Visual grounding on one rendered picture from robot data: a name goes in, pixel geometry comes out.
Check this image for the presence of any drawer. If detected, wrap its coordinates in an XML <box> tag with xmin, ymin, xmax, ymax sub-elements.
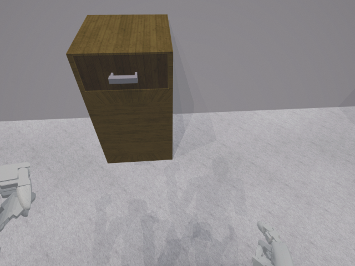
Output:
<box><xmin>73</xmin><ymin>54</ymin><xmax>168</xmax><ymax>91</ymax></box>

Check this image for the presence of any cabinet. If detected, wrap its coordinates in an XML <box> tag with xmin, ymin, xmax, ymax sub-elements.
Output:
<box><xmin>66</xmin><ymin>14</ymin><xmax>173</xmax><ymax>163</ymax></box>

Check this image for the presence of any handle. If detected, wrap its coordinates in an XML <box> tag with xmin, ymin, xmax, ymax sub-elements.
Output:
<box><xmin>108</xmin><ymin>72</ymin><xmax>138</xmax><ymax>84</ymax></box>

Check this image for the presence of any robot left hand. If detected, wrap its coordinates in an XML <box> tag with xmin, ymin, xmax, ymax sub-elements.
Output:
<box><xmin>0</xmin><ymin>162</ymin><xmax>36</xmax><ymax>232</ymax></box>

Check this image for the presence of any robot right hand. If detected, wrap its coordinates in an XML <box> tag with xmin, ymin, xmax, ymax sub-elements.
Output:
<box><xmin>252</xmin><ymin>221</ymin><xmax>295</xmax><ymax>266</ymax></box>

